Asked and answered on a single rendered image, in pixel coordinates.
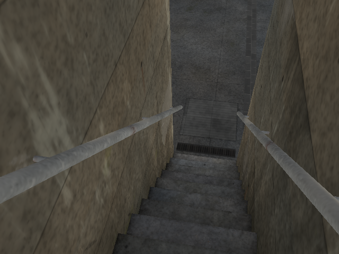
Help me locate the stairs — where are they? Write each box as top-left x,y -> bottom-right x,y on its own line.
112,153 -> 257,254

